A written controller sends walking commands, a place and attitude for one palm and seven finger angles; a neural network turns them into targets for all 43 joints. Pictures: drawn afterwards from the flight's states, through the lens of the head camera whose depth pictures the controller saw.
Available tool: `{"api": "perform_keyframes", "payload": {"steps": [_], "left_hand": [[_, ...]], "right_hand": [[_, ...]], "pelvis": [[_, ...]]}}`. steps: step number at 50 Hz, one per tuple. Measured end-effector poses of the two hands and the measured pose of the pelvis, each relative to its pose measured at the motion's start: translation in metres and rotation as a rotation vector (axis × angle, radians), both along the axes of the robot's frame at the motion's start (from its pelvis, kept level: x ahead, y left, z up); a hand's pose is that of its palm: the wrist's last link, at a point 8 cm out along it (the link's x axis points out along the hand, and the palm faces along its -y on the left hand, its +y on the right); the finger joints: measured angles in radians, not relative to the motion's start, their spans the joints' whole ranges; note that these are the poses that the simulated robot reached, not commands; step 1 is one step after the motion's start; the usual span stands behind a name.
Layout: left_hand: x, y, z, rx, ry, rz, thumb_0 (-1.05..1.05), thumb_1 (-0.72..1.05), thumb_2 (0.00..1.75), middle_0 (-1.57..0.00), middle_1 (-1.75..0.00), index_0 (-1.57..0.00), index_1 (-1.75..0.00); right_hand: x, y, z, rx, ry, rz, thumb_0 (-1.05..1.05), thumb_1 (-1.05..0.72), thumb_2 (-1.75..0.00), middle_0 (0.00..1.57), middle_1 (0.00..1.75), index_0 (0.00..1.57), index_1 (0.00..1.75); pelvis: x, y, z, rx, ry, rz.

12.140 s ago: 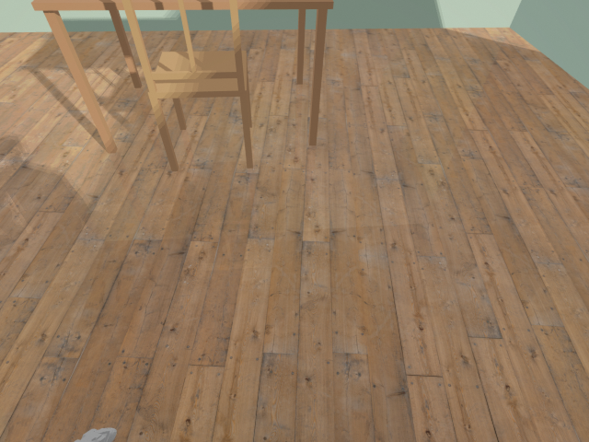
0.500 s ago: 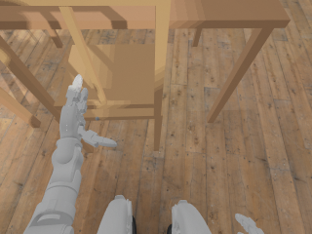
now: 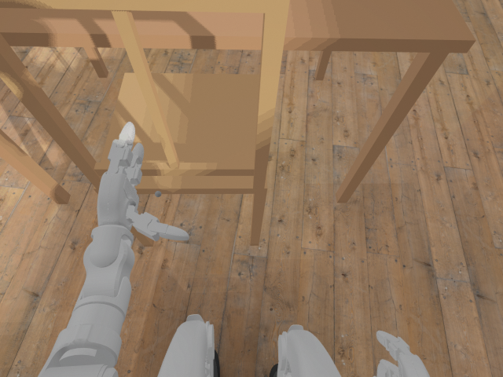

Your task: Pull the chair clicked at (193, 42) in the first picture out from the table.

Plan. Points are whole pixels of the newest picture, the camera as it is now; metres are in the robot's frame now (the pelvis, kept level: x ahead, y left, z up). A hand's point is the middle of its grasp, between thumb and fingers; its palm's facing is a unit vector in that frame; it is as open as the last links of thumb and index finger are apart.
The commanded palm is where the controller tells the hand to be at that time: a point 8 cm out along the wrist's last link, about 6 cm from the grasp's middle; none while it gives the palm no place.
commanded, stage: push the fingers through the gap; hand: left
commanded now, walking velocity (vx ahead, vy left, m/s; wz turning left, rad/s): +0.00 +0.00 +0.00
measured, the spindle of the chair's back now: (155, 109) +0.54 +0.17 +0.05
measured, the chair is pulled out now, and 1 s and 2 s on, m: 0.00 0.00 0.00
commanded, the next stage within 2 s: hook a spindle and tug to test in 1.52 s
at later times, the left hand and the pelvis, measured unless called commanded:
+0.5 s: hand (163, 162) +0.45 +0.15 +0.03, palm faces +0.01 -1.00 -0.03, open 16.9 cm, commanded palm +0.43 +0.20 +0.03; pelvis +0.00 +0.01 +0.00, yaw -1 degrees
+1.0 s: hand (172, 138) +0.50 +0.14 +0.02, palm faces +0.03 -1.00 -0.03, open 16.9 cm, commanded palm +0.48 +0.19 +0.03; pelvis +0.00 +0.01 -0.01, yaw -1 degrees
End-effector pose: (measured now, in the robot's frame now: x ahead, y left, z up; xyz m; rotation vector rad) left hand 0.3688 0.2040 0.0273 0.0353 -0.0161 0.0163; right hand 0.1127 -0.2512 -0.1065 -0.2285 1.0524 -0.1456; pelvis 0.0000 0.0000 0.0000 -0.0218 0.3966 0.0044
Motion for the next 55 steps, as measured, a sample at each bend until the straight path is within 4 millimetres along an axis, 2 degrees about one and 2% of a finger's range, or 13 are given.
{"api": "perform_keyframes", "payload": {"steps": [8,18,27,45,55], "left_hand": [[0.02,0.003,-0.001,-0.007,0.001,-0.008,-0.01,-0.5,0.3,-0.06,-0.08,-0.06,-0.08],[0.048,-0.001,-0.002,-0.011,0.013,-0.012,-0.01,-0.5,0.3,-0.06,-0.08,-0.06,-0.08],[0.062,0.0,-0.001,-0.007,0.016,0.001,-0.01,-0.5,0.3,-0.06,-0.08,-0.06,-0.08],[0.1,-0.009,0.0,-0.003,0.013,0.005,-0.01,-0.5,0.3,-0.06,-0.08,-0.06,-0.08],[0.121,-0.007,0.001,-0.003,0.013,0.017,-0.01,-0.5,0.3,-0.06,-0.08,-0.06,-0.08]], "right_hand": [[-0.011,0.001,-0.005,-0.018,0.037,-0.005,0.01,-0.9,-0.9,0.2,0.3,0.2,0.3],[-0.04,0.001,-0.008,-0.022,0.117,-0.049,0.01,-0.9,-0.9,0.2,0.3,0.2,0.3],[-0.063,0.003,-0.009,-0.016,0.19,-0.077,0.01,-0.9,-0.9,0.2,0.3,0.2,0.3],[-0.08,0.001,-0.013,-0.018,0.265,-0.099,0.01,-0.9,-0.9,0.2,0.3,0.2,0.3],[-0.093,-0.001,-0.015,-0.025,0.315,-0.112,0.01,-0.9,-0.9,0.2,0.3,0.2,0.3]], "pelvis": [[-0.002,0.003,-0.004,-0.01,0.012,0.006],[-0.001,0.007,-0.005,-0.013,0.032,-0.005],[0.0,0.01,-0.004,-0.013,0.042,-0.01],[0.0,0.009,-0.009,-0.017,0.072,-0.014],[0.001,0.006,-0.013,-0.021,0.093,-0.015]]}}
